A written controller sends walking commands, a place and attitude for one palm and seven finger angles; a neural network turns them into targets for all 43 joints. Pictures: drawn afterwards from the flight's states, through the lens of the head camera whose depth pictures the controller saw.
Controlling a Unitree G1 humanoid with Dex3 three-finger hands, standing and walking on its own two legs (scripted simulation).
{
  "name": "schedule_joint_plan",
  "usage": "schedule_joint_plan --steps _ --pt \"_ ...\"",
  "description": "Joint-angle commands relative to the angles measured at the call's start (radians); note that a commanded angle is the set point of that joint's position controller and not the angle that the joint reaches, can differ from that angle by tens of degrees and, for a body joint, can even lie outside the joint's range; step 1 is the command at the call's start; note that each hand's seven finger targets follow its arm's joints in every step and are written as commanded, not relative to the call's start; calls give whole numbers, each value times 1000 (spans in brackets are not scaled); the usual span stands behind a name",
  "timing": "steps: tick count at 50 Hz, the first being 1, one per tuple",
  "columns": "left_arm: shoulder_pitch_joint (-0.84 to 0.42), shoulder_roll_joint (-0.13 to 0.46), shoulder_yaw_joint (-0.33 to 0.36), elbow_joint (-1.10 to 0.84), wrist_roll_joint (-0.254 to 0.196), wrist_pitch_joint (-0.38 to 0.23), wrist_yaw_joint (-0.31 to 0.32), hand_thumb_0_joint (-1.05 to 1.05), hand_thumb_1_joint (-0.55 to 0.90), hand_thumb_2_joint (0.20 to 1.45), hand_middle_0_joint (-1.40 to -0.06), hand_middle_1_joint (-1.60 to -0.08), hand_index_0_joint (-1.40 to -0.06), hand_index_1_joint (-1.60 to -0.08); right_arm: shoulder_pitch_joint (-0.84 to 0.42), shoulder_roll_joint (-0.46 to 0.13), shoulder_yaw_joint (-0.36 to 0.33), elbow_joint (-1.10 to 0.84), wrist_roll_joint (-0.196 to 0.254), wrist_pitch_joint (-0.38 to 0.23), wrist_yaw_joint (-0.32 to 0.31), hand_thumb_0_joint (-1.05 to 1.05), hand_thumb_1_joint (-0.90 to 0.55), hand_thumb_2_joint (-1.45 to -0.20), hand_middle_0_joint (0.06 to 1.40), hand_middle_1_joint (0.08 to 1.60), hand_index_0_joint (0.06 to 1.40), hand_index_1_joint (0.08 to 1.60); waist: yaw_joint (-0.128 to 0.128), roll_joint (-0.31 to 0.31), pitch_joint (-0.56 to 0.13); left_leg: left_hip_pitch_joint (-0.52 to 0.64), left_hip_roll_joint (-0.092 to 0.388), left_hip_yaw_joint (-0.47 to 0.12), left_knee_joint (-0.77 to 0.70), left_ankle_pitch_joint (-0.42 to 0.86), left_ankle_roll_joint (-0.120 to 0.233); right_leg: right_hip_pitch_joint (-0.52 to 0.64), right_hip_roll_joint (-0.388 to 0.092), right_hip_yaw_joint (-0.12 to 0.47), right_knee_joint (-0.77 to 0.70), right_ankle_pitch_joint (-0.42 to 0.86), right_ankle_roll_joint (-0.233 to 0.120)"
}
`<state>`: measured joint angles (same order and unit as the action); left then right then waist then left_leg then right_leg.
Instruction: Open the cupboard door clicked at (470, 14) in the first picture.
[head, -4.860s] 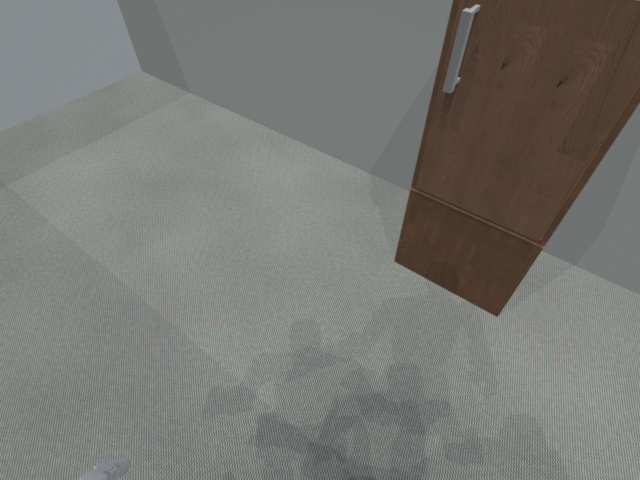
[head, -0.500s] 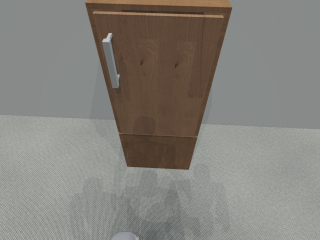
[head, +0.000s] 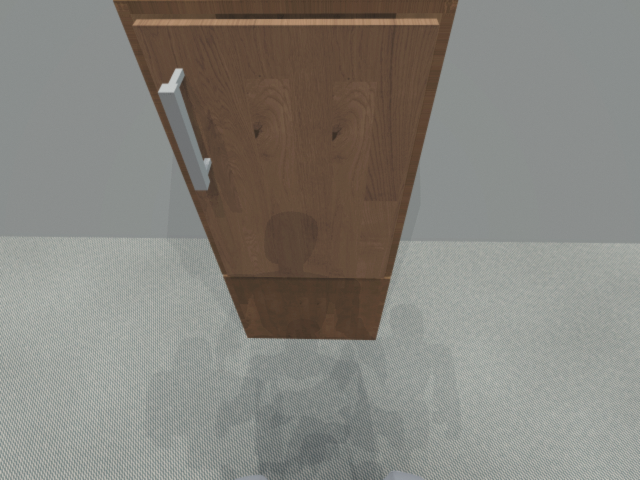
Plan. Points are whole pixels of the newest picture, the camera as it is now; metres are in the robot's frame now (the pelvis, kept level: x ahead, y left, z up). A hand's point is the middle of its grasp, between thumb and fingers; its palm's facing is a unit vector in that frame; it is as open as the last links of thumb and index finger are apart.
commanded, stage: come to a stop and stand still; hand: left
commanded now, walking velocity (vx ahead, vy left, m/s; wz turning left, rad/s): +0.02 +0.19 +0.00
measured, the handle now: (190, 133) +0.56 +0.23 +0.11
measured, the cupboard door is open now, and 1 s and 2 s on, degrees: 0 0 0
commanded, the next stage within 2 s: look again from close up in 0.86 s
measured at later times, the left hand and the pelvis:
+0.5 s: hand out of the picture -0.03 +0.19 -0.16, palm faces +0.13 -0.96 -0.25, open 7.3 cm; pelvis -0.05 -0.01 +0.01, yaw +2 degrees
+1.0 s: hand out of the picture -0.07 +0.19 -0.17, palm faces +0.04 -0.98 -0.20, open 7.3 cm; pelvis -0.06 +0.02 +0.01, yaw +1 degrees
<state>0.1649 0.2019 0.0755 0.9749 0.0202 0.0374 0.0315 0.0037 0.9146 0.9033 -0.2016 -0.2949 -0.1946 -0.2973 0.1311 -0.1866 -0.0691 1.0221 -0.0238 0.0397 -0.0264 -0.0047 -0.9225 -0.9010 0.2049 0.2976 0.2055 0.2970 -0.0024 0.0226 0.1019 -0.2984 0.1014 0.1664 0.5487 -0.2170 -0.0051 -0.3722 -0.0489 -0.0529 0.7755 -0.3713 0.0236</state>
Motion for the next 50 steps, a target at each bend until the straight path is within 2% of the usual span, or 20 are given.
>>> schedule_joint_plan --steps 1,2,3,4,8,18,23,25,26,27,28,32,35,37,39,42,47,48,49,50 --pt "172 157 10 -13 22 -40 8 0 900 900 -200 -300 -200 -300 69 -44 -19 -80 12 -7 18 0 -900 -900 200 300 200 300 24 -256 -127 -138 -19 -31 182 -226 -17 211 -249 284 -460 355 -61" --pt "146 203 10 -39 15 -39 6 0 900 900 -200 -300 -200 -300 56 -42 -15 -102 13 5 18 0 -900 -900 200 300 200 300 36 -273 -111 -129 -60 -121 318 -379 -23 100 -378 368 -495 473 -166" --pt "120 203 12 -44 13 -39 7 0 900 900 -200 -300 -200 -300 53 -48 -14 -91 6 22 15 0 -900 -900 200 300 200 300 29 -233 -124 -117 -66 -183 423 -365 -19 61 -362 358 -506 385 -193" --pt "79 192 17 -46 12 -42 10 0 900 900 -200 -300 -200 -300 60 -60 -16 -83 3 24 15 0 -900 -900 200 300 200 300 19 -278 -101 -158 -69 -206 498 -326 -15 58 -335 364 -507 330 -192" --pt "30 148 10 -65 5 -42 11 0 900 900 -200 -300 -200 -300 116 -95 -19 -45 -1 15 28 0 -900 -900 200 300 200 300 10 -196 -97 -198 -63 -199 574 -142 -40 137 -252 214 -482 296 -150" --pt "141 171 22 -8 14 -40 5 0 900 900 -200 -300 -200 -300 93 -66 2 -59 7 1 30 0 -900 -900 200 300 200 300 70 -201 -116 -110 -63 -143 226 -216 -41 234 -272 253 -535 149 -179" --pt "75 170 22 9 10 -26 3 0 900 900 -200 -300 -200 -300 229 -44 13 -14 11 -14 22 0 -900 -900 200 300 200 300 6 -208 -134 111 -87 -94 -34 -123 -12 96 -213 196 -539 -4 -130" --pt "57 122 7 16 -3 -15 0 0 900 900 -200 -300 -200 -300 300 -61 18 16 9 -27 15 0 -900 -900 200 300 200 300 -23 -85 -123 236 -46 -140 -214 -94 9 -30 -128 123 -442 -90 -60" --pt "76 66 -4 11 -10 -11 -5 0 900 900 -200 -300 -200 -300 280 -115 10 3 -2 -32 11 0 -900 -900 200 300 200 300 -15 111 -85 160 93 -329 -324 -229 55 -77 -47 45 -311 -75 -24" --pt "76 33 -10 2 -8 -10 -10 0 900 900 -200 -300 -200 -300 225 -163 6 -31 0 -30 4 0 -900 -900 200 300 200 300 3 187 -24 -13 205 -434 -428 -364 103 -32 -8 -33 -192 -25 -4" --pt "68 32 -15 22 5 -4 -8 0 900 900 -200 -300 -200 -300 141 -149 10 -35 0 -35 1 0 -900 -900 200 300 200 300 12 261 4 -92 195 -449 -482 -392 116 -1 -9 2 -97 -37 -4" --pt "140 23 -28 91 4 -14 -17 0 900 900 -200 -300 -200 -300 99 -89 35 -7 9 -48 -15 0 -900 -900 200 300 200 300 43 113 -7 36 104 -272 -371 -4 129 -9 -14 33 10 3 -6" --pt "117 4 -46 95 -3 -27 -8 0 900 900 -200 -300 -200 -300 174 -92 33 36 7 -58 -21 0 -900 -900 200 300 200 300 9 102 -63 207 108 -258 -269 366 145 11 -16 15 -168 -13 7" --pt "155 13 -47 121 -7 -38 -2 0 900 900 -200 -300 -200 -300 199 -86 30 60 15 -62 -22 0 -900 -900 200 300 200 300 20 52 -100 224 90 -244 -189 483 117 130 -16 19 -366 156 6" --pt "195 38 -53 155 -8 -53 6 0 900 900 -200 -300 -200 -300 207 -50 36 64 25 -70 -19 0 -900 -900 200 300 200 300 9 -28 -123 148 26 -199 -154 330 49 257 -94 100 -414 437 -29" --pt "163 32 -57 162 -10 -57 7 0 900 900 -200 -300 -200 -300 205 -42 40 83 19 -58 -15 0 -900 -900 200 300 200 300 -3 -154 -79 148 4 -179 -186 157 23 198 -93 107 -398 410 -51" --pt "157 17 -62 161 -12 -49 9 0 900 900 -200 -300 -200 -300 212 -30 52 113 17 -59 -13 0 -900 -900 200 300 200 300 5 -48 -31 128 8 -186 -233 84 30 175 -68 105 -436 244 -43" --pt "238 45 -68 178 4 -76 48 0 900 900 -200 -300 -200 -300 123 -75 55 34 22 -76 3 0 -900 -900 200 300 200 300 39 -87 -6 48 19 -155 -45 149 6 167 -105 127 -388 538 -42" --pt "195 72 -64 130 -5 -84 39 0 900 900 -200 -300 -200 -300 191 -31 57 15 13 -67 6 0 -900 -900 200 300 200 300 -15 -15 -80 64 -31 -169 -93 -56 8 180 -129 166 -386 330 -73" --pt "168 65 -68 110 -6 -85 29 0 900 900 -200 -300 -200 -300 222 -29 60 22 9 -70 9 0 -900 -900 200 300 200 300 -18 26 -87 64 -24 -185 -118 -47 16 145 -96 150 -369 151 -85"
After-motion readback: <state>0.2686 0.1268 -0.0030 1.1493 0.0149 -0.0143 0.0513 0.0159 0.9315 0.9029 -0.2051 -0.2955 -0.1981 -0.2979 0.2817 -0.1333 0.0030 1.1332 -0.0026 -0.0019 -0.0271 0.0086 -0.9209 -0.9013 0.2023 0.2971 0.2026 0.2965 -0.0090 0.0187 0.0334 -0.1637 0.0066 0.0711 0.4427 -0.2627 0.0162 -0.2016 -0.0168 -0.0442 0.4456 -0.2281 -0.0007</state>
